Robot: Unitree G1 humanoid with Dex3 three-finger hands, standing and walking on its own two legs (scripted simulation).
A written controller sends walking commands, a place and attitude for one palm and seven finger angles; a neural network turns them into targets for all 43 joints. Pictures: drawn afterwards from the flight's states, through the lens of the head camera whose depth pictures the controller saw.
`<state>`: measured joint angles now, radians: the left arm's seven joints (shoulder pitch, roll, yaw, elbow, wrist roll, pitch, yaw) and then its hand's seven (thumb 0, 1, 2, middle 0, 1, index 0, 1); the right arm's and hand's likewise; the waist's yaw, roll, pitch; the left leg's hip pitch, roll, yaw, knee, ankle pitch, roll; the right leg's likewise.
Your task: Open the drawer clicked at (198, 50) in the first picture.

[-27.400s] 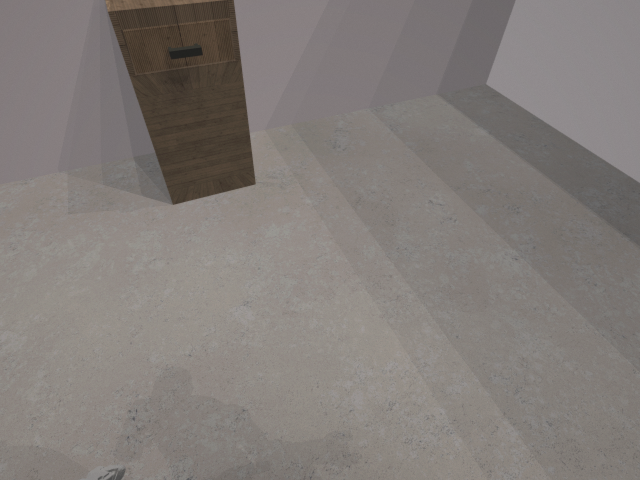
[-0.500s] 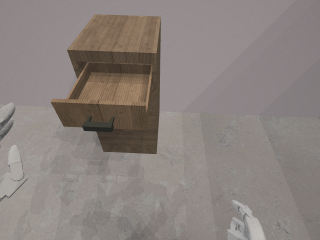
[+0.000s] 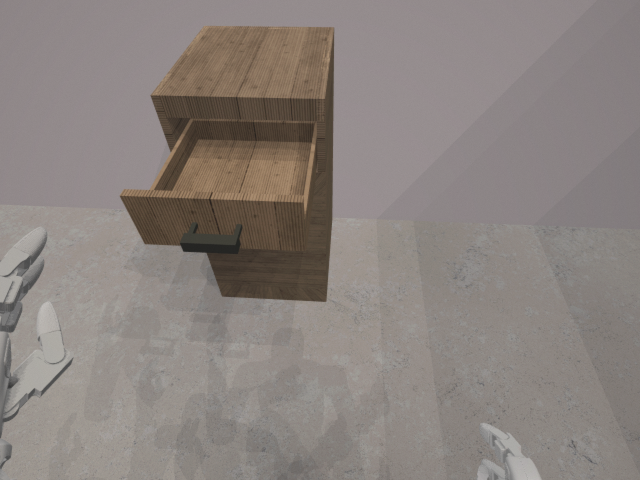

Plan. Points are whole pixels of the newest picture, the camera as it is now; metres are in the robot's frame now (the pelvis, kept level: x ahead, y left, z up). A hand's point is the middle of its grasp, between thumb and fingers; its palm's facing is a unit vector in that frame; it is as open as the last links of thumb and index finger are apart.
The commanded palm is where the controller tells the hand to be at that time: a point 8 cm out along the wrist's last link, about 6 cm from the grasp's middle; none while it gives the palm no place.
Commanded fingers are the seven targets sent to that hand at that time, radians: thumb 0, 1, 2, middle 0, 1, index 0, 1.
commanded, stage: let the arm hang, fingers relaxed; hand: left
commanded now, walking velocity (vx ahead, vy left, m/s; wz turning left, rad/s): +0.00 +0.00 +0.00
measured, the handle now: (213, 235) +0.57 +0.23 -0.08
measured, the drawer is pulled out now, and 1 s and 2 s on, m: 0.28 0.28 0.28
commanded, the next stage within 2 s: look to check the result in 1.08 s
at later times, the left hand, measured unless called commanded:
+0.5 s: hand out of the picture -0.01 +0.19 -0.17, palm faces +0.07 -0.97 -0.23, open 7.2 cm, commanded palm none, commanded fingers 0.00 0.90 0.90 -0.20 -0.30 -0.20 -0.30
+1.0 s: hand out of the picture -0.02 +0.16 -0.16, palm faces +0.03 -0.98 -0.18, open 7.4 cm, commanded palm none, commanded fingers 0.00 0.90 0.90 -0.20 -0.30 -0.20 -0.30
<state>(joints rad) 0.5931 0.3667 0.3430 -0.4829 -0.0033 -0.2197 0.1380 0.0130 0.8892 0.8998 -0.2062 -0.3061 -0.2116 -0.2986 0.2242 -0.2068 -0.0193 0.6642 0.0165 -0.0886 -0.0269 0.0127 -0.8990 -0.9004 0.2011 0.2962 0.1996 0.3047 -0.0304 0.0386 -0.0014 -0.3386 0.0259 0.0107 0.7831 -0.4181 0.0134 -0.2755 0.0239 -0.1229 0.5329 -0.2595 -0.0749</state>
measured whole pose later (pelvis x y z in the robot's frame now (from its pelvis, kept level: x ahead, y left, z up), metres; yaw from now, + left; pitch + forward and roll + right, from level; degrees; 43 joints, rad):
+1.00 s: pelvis -0.01 +0.00 +0.01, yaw -1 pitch -2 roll +0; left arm 0.28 0.13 0.02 1.13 0.01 0.00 0.03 0.01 0.91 0.90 -0.20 -0.30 -0.20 -0.30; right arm 0.37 -0.09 0.00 1.13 -0.01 0.02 -0.04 0.00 -0.90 -0.90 0.20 0.30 0.20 0.30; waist -0.01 0.01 0.05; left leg -0.14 0.01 0.04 0.42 -0.23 0.00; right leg -0.19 0.05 -0.05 0.39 -0.16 -0.07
